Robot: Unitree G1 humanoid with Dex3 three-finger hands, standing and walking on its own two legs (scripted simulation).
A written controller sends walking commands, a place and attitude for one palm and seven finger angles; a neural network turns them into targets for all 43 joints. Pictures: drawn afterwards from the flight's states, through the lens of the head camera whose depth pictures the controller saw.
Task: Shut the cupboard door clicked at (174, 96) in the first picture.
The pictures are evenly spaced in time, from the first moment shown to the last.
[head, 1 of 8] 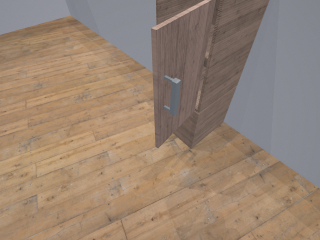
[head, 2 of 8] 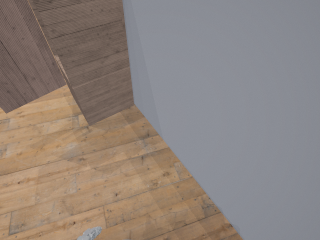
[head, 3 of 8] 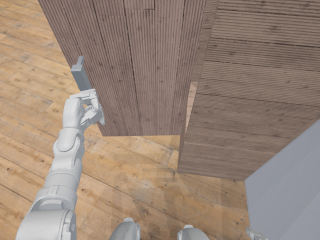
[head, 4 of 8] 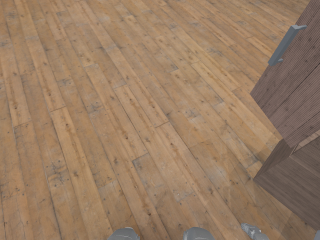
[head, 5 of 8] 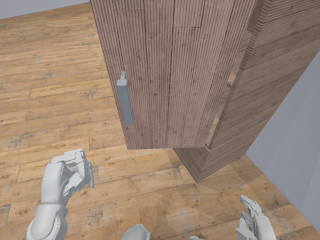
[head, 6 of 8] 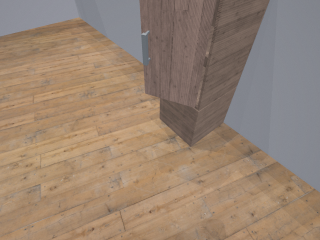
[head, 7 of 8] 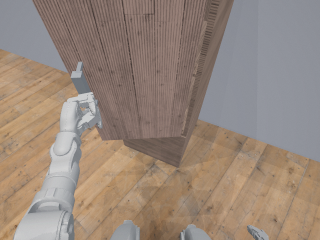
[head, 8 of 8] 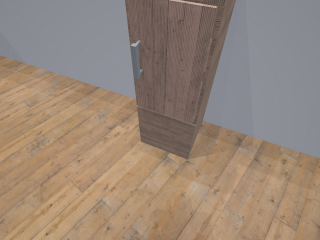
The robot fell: no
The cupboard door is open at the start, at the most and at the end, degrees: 99 99 0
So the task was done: yes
